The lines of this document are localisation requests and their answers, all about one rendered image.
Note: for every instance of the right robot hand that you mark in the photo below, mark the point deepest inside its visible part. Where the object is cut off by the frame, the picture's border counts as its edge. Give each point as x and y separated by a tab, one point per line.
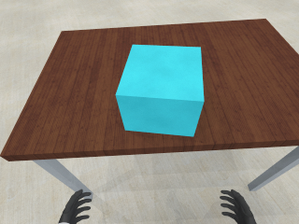
242	215

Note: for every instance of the table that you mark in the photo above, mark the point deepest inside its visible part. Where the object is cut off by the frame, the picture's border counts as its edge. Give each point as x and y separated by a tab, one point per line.
251	97

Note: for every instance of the carton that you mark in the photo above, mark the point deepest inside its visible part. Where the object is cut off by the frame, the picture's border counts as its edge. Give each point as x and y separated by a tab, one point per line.
162	90

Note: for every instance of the left robot hand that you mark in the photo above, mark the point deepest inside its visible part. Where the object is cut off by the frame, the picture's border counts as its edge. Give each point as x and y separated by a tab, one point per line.
69	215

